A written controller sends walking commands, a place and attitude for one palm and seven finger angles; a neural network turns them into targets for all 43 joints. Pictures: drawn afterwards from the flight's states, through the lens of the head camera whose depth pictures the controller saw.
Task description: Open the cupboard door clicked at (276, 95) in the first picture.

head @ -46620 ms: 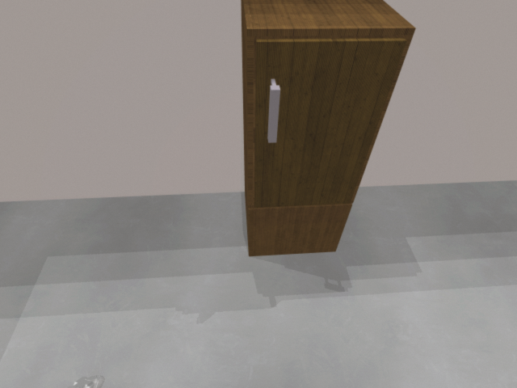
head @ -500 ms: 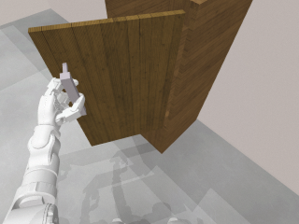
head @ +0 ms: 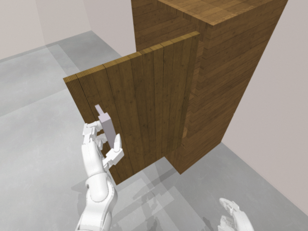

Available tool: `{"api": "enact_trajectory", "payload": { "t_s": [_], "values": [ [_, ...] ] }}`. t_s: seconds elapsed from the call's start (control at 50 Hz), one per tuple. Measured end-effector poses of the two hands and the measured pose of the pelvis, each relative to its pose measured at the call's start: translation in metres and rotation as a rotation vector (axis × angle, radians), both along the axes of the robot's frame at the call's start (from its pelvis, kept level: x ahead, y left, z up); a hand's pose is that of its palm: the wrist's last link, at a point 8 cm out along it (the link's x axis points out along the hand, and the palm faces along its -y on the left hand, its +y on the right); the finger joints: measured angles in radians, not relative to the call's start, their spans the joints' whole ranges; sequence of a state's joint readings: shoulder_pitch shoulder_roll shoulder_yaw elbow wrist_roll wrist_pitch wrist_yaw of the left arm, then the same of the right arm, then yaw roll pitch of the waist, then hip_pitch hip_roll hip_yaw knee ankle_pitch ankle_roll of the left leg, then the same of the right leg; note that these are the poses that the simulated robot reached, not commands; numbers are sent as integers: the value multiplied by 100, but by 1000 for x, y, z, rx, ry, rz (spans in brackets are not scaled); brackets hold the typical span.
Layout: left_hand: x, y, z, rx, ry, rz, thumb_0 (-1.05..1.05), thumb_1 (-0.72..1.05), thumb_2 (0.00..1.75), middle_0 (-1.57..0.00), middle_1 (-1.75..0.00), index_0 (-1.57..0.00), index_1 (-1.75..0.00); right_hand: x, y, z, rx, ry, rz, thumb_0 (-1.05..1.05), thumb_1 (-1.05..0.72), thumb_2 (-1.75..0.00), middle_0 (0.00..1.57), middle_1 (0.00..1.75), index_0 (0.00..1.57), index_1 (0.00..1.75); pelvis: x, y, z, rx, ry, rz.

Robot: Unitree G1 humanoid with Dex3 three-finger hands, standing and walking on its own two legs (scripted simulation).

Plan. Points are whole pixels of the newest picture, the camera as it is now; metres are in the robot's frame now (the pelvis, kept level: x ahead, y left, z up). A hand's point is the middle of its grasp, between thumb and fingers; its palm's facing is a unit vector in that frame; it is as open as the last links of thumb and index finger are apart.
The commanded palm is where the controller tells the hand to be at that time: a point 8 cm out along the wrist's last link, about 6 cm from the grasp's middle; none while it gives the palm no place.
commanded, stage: pull the door open along its arc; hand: left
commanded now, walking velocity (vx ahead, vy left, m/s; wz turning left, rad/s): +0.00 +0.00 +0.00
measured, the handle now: (107, 130) +0.36 +0.15 +0.06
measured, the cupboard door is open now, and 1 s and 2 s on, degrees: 86 94 96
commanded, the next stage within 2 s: open thumb and fingers to let go in 0.16 s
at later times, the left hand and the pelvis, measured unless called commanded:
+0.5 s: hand (128, 163) +0.27 +0.08 +0.06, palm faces +0.41 -0.91 -0.02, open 7.7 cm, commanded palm +0.22 +0.12 +0.06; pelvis -0.01 -0.02 +0.00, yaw +2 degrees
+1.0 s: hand (128, 160) +0.28 +0.08 +0.06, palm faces +0.35 -0.94 -0.02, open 14.8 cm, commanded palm +0.23 +0.12 +0.06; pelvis -0.02 +0.01 -0.01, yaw +1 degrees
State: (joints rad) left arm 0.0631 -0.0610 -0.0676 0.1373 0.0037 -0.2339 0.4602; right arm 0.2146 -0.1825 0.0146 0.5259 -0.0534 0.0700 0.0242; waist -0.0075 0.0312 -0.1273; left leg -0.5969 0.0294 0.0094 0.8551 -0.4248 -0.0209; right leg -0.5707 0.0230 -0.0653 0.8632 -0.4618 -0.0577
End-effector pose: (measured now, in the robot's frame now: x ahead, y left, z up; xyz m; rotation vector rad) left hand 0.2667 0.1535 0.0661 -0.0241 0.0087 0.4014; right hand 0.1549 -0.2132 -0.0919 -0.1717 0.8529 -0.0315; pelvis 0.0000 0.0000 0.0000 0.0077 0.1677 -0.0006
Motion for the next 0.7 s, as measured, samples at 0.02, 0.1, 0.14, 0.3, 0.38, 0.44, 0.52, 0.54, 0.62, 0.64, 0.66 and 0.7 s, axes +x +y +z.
{"api": "enact_trajectory", "payload": {
  "t_s": [0.02, 0.1, 0.14, 0.3, 0.38, 0.44, 0.52, 0.54, 0.62, 0.64, 0.66, 0.7],
  "values": [
    [-4, -4, 0, -1, 5, 8, 1, 59, 74, -27, -122, -26, -127, -1, -2, 0, -1, 3, -1, 1, -91, -90, 21, 30, 21, 30, 1, -2, 0, 1, -3, 2],
    [-19, -20, 2, 3, 21, 23, 1, 59, 74, -26, -122, -25, -128, -3, -10, -1, -11, 10, -4, 1, -91, -90, 21, 30, 21, 30, 3, -7, 2, 5, -15, 9],
    [-25, -27, 3, 8, 27, 21, 1, 60, 74, -26, -122, -25, -129, -3, -15, -1, -18, 10, -4, 1, -91, -90, 21, 30, 21, 30, 4, -10, 2, 7, -19, 13],
    [-42, -44, 3, 48, 23, -27, 1, 59, 75, -28, -124, -24, -130, 4, -22, 0, -30, -34, 11, 1, -91, -90, 20, 30, 20, 30, 1, -18, -1, 11, -26, 29],
    [-40, -43, 1, 50, 9, -7, 0, 56, 77, -29, -125, -26, -129, 10, -21, -2, -37, -46, 27, 1, -91, -90, 20, 30, 20, 30, -4, -18, -3, 9, -24, 37],
    [-39, -39, 0, 42, 11, 13, -1, 52, 77, -31, -126, -29, -129, 12, -16, -3, -30, -52, 35, 1, -91, -90, 20, 30, 20, 30, -7, -18, -4, 10, -23, 39],
    [-40, -35, 0, 37, 20, 25, -1, 40, 72, -33, -127, -32, -128, 12, -9, -2, -17, -63, 42, 1, -91, -90, 20, 30, 20, 30, -10, -16, -4, 11, -24, 39],
    [-41, -34, -1, 37, 21, 23, -1, 37, 70, -34, -127, -32, -128, 12, -8, -2, -14, -66, 44, 1, -91, -90, 20, 30, 20, 30, -11, -15, -4, 10, -24, 39],
    [-38, -34, -2, 37, 14, 5, 0, 17, 60, -34, -126, -33, -127, 8, -3, -2, -14, -67, 45, 1, -91, -90, 20, 30, 20, 30, -14, -11, -5, 6, -26, 38],
    [-37, -34, -2, 36, 10, -1, 0, 11, 57, -33, -125, -33, -126, 6, -2, -3, -15, -65, 44, 1, -91, -90, 21, 30, 20, 30, -15, -10, -5, 5, -25, 37],
    [-37, -34, -2, 36, 7, -5, 0, 5, 55, -33, -125, -32, -126, 5, -1, -3, -16, -63, 42, 1, -91, -90, 21, 30, 20, 30, -16, -9, -6, 4, -25, 36],
    [-36, -34, -2, 36, 2, -9, 0, -7, 49, -33, -124, -32, -124, 1, 0, -4, -19, -57, 37, 1, -91, -90, 21, 30, 21, 30, -17, -6, -6, 2, -23, 33]
  ]
}}
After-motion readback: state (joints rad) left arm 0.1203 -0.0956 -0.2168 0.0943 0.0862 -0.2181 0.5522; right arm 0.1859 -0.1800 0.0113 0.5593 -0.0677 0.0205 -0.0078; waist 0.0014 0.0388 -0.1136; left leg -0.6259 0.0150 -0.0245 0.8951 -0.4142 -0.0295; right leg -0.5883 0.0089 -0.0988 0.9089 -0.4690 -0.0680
